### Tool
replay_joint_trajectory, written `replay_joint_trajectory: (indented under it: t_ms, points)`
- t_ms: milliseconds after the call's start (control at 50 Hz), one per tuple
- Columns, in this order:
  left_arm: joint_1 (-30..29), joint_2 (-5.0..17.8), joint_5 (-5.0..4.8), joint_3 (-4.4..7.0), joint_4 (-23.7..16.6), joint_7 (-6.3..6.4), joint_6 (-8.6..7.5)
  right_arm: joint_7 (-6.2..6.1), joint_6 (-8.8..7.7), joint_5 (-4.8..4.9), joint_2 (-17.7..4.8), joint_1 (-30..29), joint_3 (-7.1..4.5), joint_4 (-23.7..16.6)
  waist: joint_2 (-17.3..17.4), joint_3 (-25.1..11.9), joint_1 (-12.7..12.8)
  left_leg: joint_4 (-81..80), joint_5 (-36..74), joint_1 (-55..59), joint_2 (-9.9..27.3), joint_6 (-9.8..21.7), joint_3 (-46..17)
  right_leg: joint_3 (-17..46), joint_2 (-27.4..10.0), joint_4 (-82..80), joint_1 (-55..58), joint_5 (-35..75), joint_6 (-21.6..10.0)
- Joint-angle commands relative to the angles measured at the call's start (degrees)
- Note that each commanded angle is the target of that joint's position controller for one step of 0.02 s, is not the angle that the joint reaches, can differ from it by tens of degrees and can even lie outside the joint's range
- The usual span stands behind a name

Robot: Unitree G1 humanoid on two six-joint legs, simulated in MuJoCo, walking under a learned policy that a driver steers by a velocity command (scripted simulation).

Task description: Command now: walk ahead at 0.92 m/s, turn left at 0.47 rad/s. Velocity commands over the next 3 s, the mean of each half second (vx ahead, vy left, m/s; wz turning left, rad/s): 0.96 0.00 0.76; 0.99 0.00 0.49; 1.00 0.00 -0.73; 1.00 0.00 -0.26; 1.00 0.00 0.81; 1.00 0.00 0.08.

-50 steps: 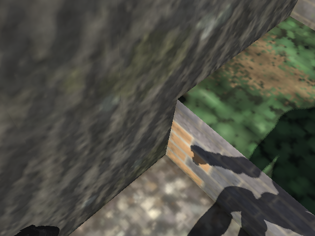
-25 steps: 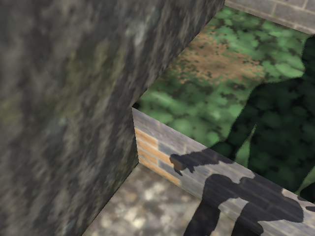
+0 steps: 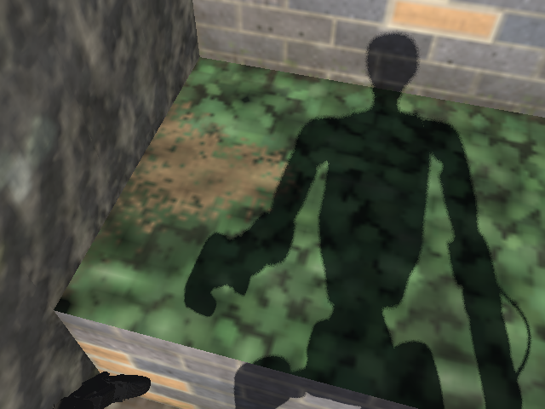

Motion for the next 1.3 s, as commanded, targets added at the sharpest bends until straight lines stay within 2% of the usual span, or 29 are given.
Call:
replay_joint_trajectory:
  t_ms: [20, 60, 120, 240, 280, 300, 320, 340, 360, 380, 440, 480, 540, 580, 600, 620, 640, 680, 740, 800, 860, 880, 920, 960, 1020, 1080, 1140, 1220, 1300]
  points:
    - [10.0, 5.6, -1.85, 2.12, -0.3, 1.63, -0.83, 0.12, 0.26, -0.37, -5.4, -6.9, -1.03, -5.8, -3.9, -5.6, 6.3, 11.4, 7.5, -20.3, 1.4, 0.8, -3.2, 11.4, -15.7, -15.0, 19.7, 14.2, -3.1]
    - [8.2, 5.2, -2.55, 1.74, -0.1, 1.46, -1.4, -0.33, 1.81, -2.1, -2.7, -4.5, -0.58, -6.1, -5.5, -5.7, 2.9, 13.2, 8.1, -14.9, -1.0, -1.2, -0.3, 1.8, -14.0, -13.5, 13.6, 37.2, -2.9]
    - [4.9, 5.1, -3.48, 1.52, -1.2, 1.48, -2.4, -1.06, 2.92, -2.59, -2.4, -9.3, -0.63, -10.1, -6.8, -4.9, 1.8, 5.7, 11.5, -13.0, -1.8, -1.7, 1.9, -4.7, -12.5, -14.5, 9.0, 41.6, -1.9]
    - [-0.4, 8.5, -3.03, 1.7, -2.1, 3.48, -0.21, -1.92, 3.5, -0.86, -5.1, -6.6, -1.04, -13.4, -9.8, -11.4, -1.6, -10.9, 6.0, -1.8, -5.3, 3.6, 7.0, -8.6, -13.2, 2.1, 16.5, 68.6, 0.4]
    - [-6.8, 7.5, -4.12, 1.68, -3.5, 2.55, 1.87, -1.37, 2.99, -1.12, -5.4, 3.6, -2.1, -11.7, -5.7, -11.0, -9.0, -22.5, 16.5, 6.7, -7.9, 6.5, 10.4, -11.6, -12.7, 25.6, 11.2, 69.0, -0.8]
    - [-9.2, 6.3, -4.92, 1.32, -4.3, 1.78, 2.14, -0.89, 2.6, -2.37, -6.7, 9.2, -2.96, -9.0, 4.9, -8.1, -12.6, -33.2, 23.9, 16.4, -8.7, 6.7, 7.1, -13.1, -7.3, 46.5, -4.3, 34.2, -0.8]
    - [-9.4, -2.5, -3.14, -0.66, -6.7, 0.49, 1.87, -0.47, 2.67, -2.72, -11.8, 3.6, -4.03, -9.0, 24.2, 0.5, -5.1, -26.5, 50.0, 15.7, -1.3, 11.1, -11.3, -10.3, 4.4, 77.4, -29.5, -13.2, 2.5]
    - [3.4, -3.9, -0.36, -1.97, -9.7, 0.92, 1.52, -1.06, 2.23, -1.78, -14.7, -6.3, -3.97, -14.9, 19.6, -9.8, 4.6, -35.2, 48.8, 13.5, 7.9, 19.7, -32.2, 4.8, 3.6, 83.0, -29.2, -11.8, 3.7]
    - [3.6, 0.0, -0.23, -1.98, -11.1, 1.18, 0.93, -2.41, 2.31, -1.57, -14.0, -11.7, -4.37, -18.4, 12.1, -9.0, 6.5, -41.9, 28.1, 6.3, 11.6, 22.4, -35.5, 7.4, 1.5, 84.0, -28.1, -9.2, 4.2]
    - [-7.9, 4.1, -0.69, -0.36, -12.2, 1.29, 0.39, -2.76, 1.77, -1.92, -6.4, -8.7, -2.33, -16.7, -1.4, -6.4, 3.0, -43.4, 48.0, 12.0, 4.9, 17.6, -42.4, 2.5, 2.6, 66.0, -25.3, -13.1, 4.7]
    - [-9.8, 4.0, -5.66, -0.49, -14.2, 1.35, 3.53, -4.25, 1.87, -2.18, -12.2, -7.6, -4.92, -12.4, 4.2, -12.1, 4.4, -34.7, 67.8, 30.4, 2.1, 8.3, -23.9, 4.3, 3.8, 25.1, -16.3, -16.5, 4.1]
    - [-8.9, 3.8, -6.04, -0.46, -13.2, 1.47, 4.7, -2.67, 2.11, -0.58, -11.2, -8.3, -5.69, -12.1, 6.5, -11.8, 4.5, -33.5, 69.9, 29.3, -2.6, 0.9, -19.1, 4.7, 6.4, 2.2, -3.6, -12.8, 2.5]
    - [-7.2, 3.4, -5.61, 0.03, -11.1, 2.57, 5.13, -1.67, 1.6, 2.77, -8.2, -6.5, -6.35, -11.6, 8.4, -15.1, 2.2, -31.1, 71.8, 26.1, -3.2, -0.2, -21.1, 3.3, 5.6, -10.2, 7.2, -5.5, 3.0]
    - [-2.1, 1.9, -5.44, 0.47, -8.7, 4.01, 4.8, -1.58, 1.63, 4.51, -6.8, -10.6, -6.21, -13.9, 2.8, -19.3, 4.7, -25.5, 62.2, 10.7, -4.8, -0.9, -20.5, 0.5, 1.9, -13.2, 24.6, 9.3, 3.2]
    - [-3.3, 3.8, -4.61, 1.4, -8.0, 4.7, 4.73, -1.9, 1.27, 5.82, -5.0, -11.2, -5.85, -15.9, -7.9, -19.8, 4.2, -18.7, 37.0, -5.2, -8.0, -3.5, -17.2, 3.5, -4.8, -7.1, 35.9, 30.0, 2.2]
    - [-8.2, 6.2, -2.32, 2.22, -8.3, 4.77, 5.21, -3.11, 1.58, 5.79, -4.1, -9.1, -5.61, -17.6, -24.7, -20.2, 3.2, -5.6, -7.5, -21.9, -15.1, -6.1, -9.0, 11.3, -19.4, -3.5, 42.0, 52.5, -5.0]
    - [-11.5, 4.7, -0.93, 2.29, -9.2, 5.7, 5.7, -3.95, 2.17, 2.78, -7.8, -10.5, -6.04, -18.4, -19.1, -16.7, 2.2, 13.8, -14.5, -28.2, -11.9, -5.2, -6.4, 10.3, -27.4, -3.9, 35.3, 62.3, -10.1]
    - [-19.5, 2.5, -2.36, 1.35, -10.3, 5.67, 4.63, -3.63, 2.43, 0.27, -9.2, -9.9, -5.67, -18.3, -3.2, -8.4, -3.6, 10.3, -5.4, -21.4, -9.3, -3.2, -4.7, 1.4, -18.2, -6.4, 20.5, 57.9, -3.7]
    - [-16.7, 8.2, -3.66, 3.62, -8.4, 3.9, 4.25, -1.34, 3.98, 0.49, -7.1, -7.7, -4.25, -17.4, -5.7, -10.4, -3.4, -5.3, 1.2, -5.8, -11.7, -2.3, 2.6, -5.5, -9.9, -2.6, 16.5, 71.4, 1.9]
    - [-11.6, 4.9, -3.97, 3.36, -5.3, 2.95, 2.75, -0.9, 2.97, 1.12, -2.2, -10.0, -1.53, -16.2, -8.1, -11.3, -0.3, -24.6, 6.9, -6.3, -7.2, 0.0, 1.5, -2.5, -13.9, 0.8, 27.2, 73.2, -0.6]
    - [-12.0, 1.8, -6.43, 1.11, -5.2, 2.34, 2.2, -0.22, 0.48, -2.27, 4.6, -13.6, 1.74, -14.9, -2.5, -11.2, 0.8, -41.9, 22.1, 6.5, -6.6, -0.6, 3.5, -0.3, -11.8, 3.7, 22.4, 54.9, -1.0]
    - [-11.7, 1.2, -6.73, 0.46, -5.6, 2.13, 1.77, -0.62, -0.17, -3.54, 3.6, -15.7, 2.08, -15.4, 0.3, -11.5, 2.5, -40.1, 34.6, 10.6, -2.8, -1.4, 0.9, 1.3, -10.0, 4.4, 18.6, 43.3, -0.2]
    - [-1.9, -2.4, -6.29, -1.03, -2.5, 2.14, 2.07, -1.0, -1.12, -2.78, 2.2, -21.5, 2.82, -15.9, 8.6, -10.3, 9.1, -36.7, 57.4, 14.2, 5.2, -2.0, -4.7, 4.7, -7.2, -11.8, 14.1, 7.2, 1.8]
    - [-2.5, 2.3, -6.1, 0.01, -0.6, 2.71, 1.47, -1.52, -1.09, -2.15, -1.1, -22.2, 1.46, -16.5, 3.8, -7.7, 4.4, -37.4, 53.3, 18.2, 5.3, -4.6, -5.9, 4.9, -5.8, -13.3, 9.7, 8.9, 2.0]
    - [-3.2, 1.2, -8.15, -0.13, -0.6, 1.9, 0.84, -1.85, -1.56, -1.07, -2.8, -19.6, 0.85, -14.9, 1.1, -11.7, 2.3, -41.8, 34.8, 20.4, 3.6, -6.6, -4.2, 8.2, -5.6, -10.5, 7.6, 6.7, 1.9]
    - [-3.0, 0.6, -8.3, -0.4, 0.8, 1.8, 0.28, -2.49, -2.18, -2.06, -3.4, -24.2, 0.76, -16.0, 0.5, -8.7, 3.2, -45.9, 14.2, 17.4, 4.9, -5.5, -4.0, 9.0, -3.3, -9.3, 3.5, 1.3, 1.9]
    - [0.5, 2.3, -7.22, 0.42, 2.0, 2.17, 0.44, -2.85, -2.57, -1.98, -3.3, -27.8, 0.32, -17.5, 5.3, -8.4, 5.1, -48.1, 5.7, 15.2, 6.8, -4.0, -3.2, 7.9, -1.3, -5.3, 1.1, -1.7, 1.7]
    - [5.0, 2.9, -5.6, 1.39, 3.3, 1.93, 1.69, -4.49, -2.65, -0.69, -4.3, -30.6, -0.76, -19.3, 6.7, -9.4, 7.4, -47.8, -1.1, 10.1, 9.5, -2.6, -0.7, 6.3, -0.1, -0.6, 2.4, -4.0, -1.1]
    - [11.5, 4.4, -4.43, 2.48, 6.3, 0.6, 2.56, -3.83, -1.95, -0.71, -4.8, -32.2, -0.8, -19.2, 6.0, -9.3, 9.1, -43.9, -10.1, 8.7, 7.9, -3.3, 4.4, 6.2, 1.6, -2.9, 1.8, -4.3, -3.7]
Next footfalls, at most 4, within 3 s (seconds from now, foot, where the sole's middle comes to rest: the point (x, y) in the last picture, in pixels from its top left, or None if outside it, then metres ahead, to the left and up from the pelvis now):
0.30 left None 0.21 0.07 -0.77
0.58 right None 0.12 -0.14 -0.77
0.86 left None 0.11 0.12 -0.77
1.92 left None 0.18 0.04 -0.77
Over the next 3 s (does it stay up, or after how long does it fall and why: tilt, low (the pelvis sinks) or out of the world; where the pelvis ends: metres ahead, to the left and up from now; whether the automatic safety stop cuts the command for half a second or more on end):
stays up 0.11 0.05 0.01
